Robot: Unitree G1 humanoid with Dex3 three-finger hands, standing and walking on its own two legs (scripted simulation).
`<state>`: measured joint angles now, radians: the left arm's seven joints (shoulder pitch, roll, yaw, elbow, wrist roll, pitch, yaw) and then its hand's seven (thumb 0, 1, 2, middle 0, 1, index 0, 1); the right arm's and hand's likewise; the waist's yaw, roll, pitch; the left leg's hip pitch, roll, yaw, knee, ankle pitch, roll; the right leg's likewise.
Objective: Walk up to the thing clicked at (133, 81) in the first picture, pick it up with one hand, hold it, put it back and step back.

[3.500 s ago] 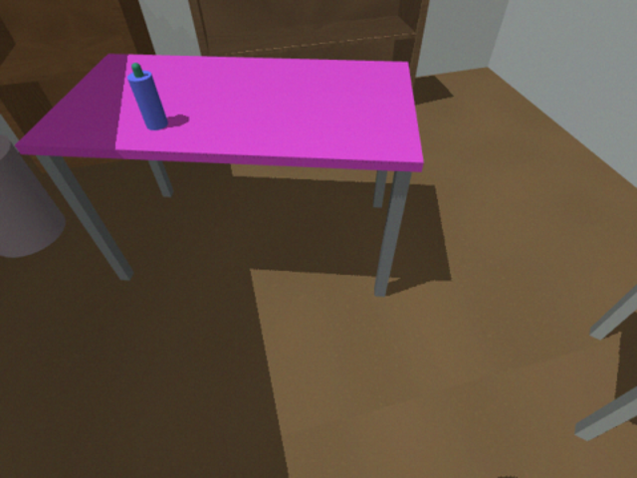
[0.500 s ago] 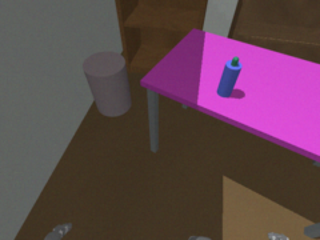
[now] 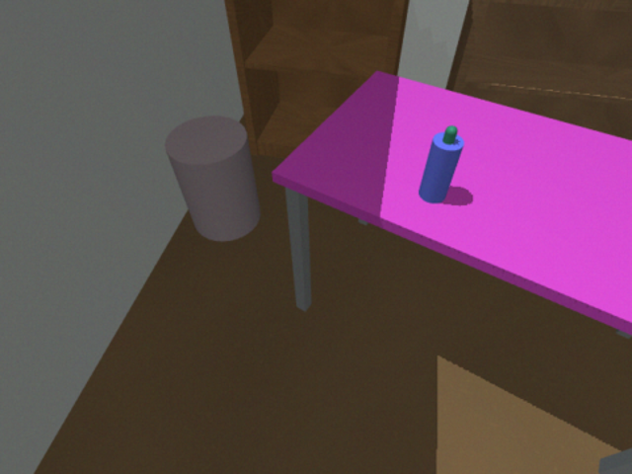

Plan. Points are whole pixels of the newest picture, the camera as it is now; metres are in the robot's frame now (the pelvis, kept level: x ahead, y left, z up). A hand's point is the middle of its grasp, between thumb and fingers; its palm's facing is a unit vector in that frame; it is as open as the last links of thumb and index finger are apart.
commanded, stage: walk up
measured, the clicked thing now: (441, 163) +0.69 -0.24 -0.04
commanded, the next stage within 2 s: stand in 0.74 s
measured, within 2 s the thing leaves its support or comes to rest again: neither
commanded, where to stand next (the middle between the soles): +0.07 -0.02 m, yaw -1 degrees
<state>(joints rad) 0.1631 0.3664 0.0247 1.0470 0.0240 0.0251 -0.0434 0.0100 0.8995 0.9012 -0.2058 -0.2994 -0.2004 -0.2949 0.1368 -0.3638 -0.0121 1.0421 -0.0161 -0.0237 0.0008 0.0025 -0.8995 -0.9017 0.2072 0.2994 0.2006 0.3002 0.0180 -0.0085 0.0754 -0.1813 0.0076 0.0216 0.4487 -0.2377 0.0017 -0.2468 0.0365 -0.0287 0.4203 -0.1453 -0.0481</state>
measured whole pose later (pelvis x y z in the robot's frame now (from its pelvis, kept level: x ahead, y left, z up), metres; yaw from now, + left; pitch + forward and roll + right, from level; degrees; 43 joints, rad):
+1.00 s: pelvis +0.03 +0.00 +0.01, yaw +0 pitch -2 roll +0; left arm 0.10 0.34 0.00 1.12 0.01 -0.02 -0.02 0.01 0.90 0.90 -0.21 -0.30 -0.20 -0.30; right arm 0.15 -0.34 0.00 1.14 -0.02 -0.01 0.01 0.00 -0.90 -0.90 0.21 0.30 0.20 0.30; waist -0.01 0.01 0.03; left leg -0.08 0.01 0.03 0.32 -0.22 -0.01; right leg -0.15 0.05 -0.02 0.32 -0.13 -0.05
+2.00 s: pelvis +0.05 +0.01 +0.01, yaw +1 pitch -1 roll +0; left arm 0.10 0.34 0.00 1.15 0.01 -0.02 0.00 0.01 0.90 0.90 -0.21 -0.30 -0.20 -0.29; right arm 0.11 -0.34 0.00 1.14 -0.01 -0.01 0.00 0.00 -0.90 -0.90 0.21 0.30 0.20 0.30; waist 0.00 0.01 0.04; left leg -0.03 0.00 0.01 0.27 -0.22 0.01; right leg -0.11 0.03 -0.03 0.28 -0.15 -0.03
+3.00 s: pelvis +0.05 +0.00 +0.01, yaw +1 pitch -1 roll +0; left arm 0.10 0.34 -0.01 1.15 0.01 -0.02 0.00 0.01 0.90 0.90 -0.21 -0.30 -0.20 -0.29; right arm 0.13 -0.35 0.00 1.13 -0.01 -0.01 0.00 0.00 -0.90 -0.90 0.21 0.30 0.20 0.30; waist 0.00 0.01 0.04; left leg -0.03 0.00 0.01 0.27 -0.21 0.00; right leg -0.12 0.03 -0.04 0.29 -0.15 -0.04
